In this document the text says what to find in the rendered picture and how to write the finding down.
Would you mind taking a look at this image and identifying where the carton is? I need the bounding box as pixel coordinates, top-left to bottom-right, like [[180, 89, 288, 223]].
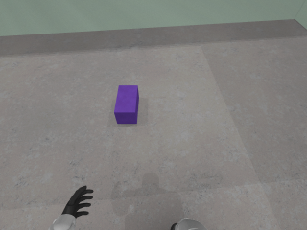
[[114, 85, 139, 124]]

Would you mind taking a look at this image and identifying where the robot left hand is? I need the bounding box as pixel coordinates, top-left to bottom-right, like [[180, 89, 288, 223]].
[[62, 185, 94, 218]]

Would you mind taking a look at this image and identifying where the robot left forearm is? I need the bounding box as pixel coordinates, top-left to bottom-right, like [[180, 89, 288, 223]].
[[48, 214, 76, 230]]

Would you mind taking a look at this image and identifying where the robot right thigh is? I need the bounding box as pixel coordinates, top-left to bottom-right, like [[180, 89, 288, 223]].
[[175, 219, 207, 230]]

